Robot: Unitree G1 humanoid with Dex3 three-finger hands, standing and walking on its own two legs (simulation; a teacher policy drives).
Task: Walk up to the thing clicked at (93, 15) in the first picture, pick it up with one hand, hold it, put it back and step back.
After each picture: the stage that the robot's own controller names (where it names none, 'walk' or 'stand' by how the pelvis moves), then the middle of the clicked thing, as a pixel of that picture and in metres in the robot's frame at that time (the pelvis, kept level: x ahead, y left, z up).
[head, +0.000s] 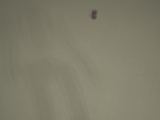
stand; (94, 14) +1.98 -0.15 -0.72
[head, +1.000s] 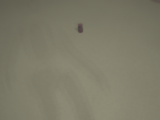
walk; (80, 28) +1.86 +0.15 -0.71
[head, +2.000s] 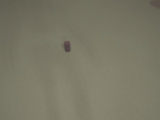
walk; (67, 46) +1.30 +0.27 -0.72
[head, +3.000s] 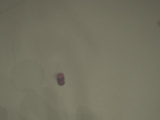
walk; (60, 79) +0.85 +0.24 -0.71
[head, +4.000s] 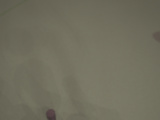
walk; (51, 116) +0.51 +0.21 -0.70
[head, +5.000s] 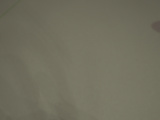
stand; out of the picture +0.40 +0.09 -0.70
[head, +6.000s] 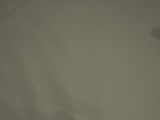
stand; out of the picture +0.35 +0.10 -0.71
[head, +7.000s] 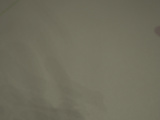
stand; out of the picture +0.32 +0.15 -0.71
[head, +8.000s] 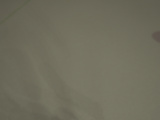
walk; out of the picture +0.32 +0.12 -0.72
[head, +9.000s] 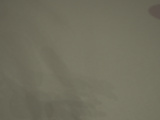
stand; out of the picture +0.27 +0.16 -0.67
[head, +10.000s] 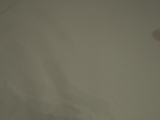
stand; out of the picture +0.29 +0.14 -0.69
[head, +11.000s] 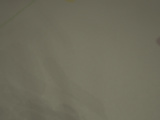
stand; out of the picture +0.27 +0.12 -0.73
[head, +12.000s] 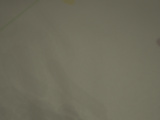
stand; out of the picture +0.26 +0.13 -0.73
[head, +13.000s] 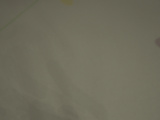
stand; out of the picture +0.26 +0.14 -0.73
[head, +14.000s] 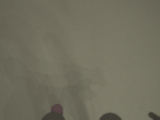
go down; (57, 111) +0.31 +0.12 -0.52
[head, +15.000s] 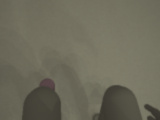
go down; (47, 88) +0.36 +0.13 -0.33
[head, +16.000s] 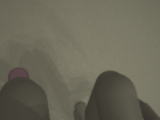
close in; (18, 79) +0.36 +0.16 -0.25
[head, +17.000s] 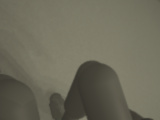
close; out of the picture +0.37 +0.17 -0.23
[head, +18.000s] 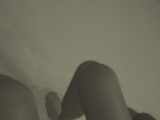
lift; out of the picture +0.37 +0.18 -0.23
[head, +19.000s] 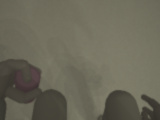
lift; (27, 86) +0.31 +0.19 -0.06
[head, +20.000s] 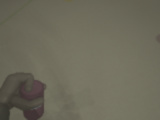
hold; (33, 100) +0.30 +0.17 +0.03
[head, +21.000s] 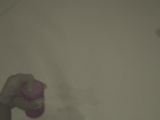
hold; (33, 99) +0.30 +0.17 +0.00
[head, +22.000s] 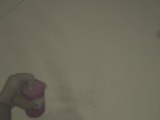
hold; (34, 99) +0.30 +0.18 +0.01
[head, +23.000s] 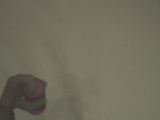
crouch; (35, 98) +0.31 +0.16 -0.06
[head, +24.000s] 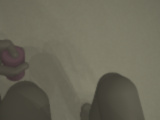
lower; (14, 64) +0.40 +0.18 -0.15
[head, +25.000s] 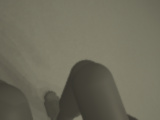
lower; out of the picture +0.40 +0.22 -0.23
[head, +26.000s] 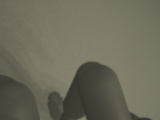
lower; out of the picture +0.39 +0.21 -0.23
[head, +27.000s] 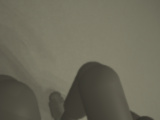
lower; out of the picture +0.39 +0.22 -0.23
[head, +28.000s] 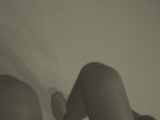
lower; out of the picture +0.38 +0.21 -0.23
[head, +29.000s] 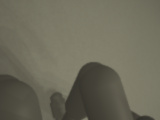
loosen; out of the picture +0.37 +0.20 -0.23
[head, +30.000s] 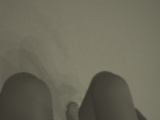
stand; out of the picture +0.36 +0.28 -0.27
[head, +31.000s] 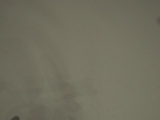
stand; out of the picture +0.28 +0.25 -0.64
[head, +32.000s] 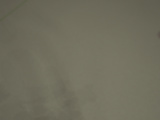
stand; out of the picture +0.24 +0.27 -0.69
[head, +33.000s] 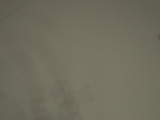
stand; out of the picture +0.20 +0.27 -0.69
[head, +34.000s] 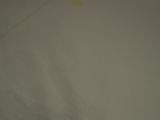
stand; out of the picture +0.18 +0.28 -0.74
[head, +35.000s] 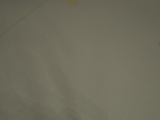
stand; out of the picture +0.14 +0.32 -0.75
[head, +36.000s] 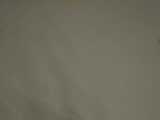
stand; out of the picture +0.08 +0.34 -0.75
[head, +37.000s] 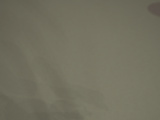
walk; out of the picture +0.14 +0.33 -0.72
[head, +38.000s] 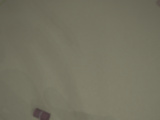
walk; (41, 115) +0.44 +0.35 -0.73
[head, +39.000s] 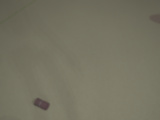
walk; (41, 104) +0.67 +0.38 -0.73
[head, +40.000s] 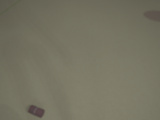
stand; (36, 111) +0.58 +0.37 -0.75
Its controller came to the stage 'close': yes
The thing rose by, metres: 0.71
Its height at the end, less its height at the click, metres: -0.02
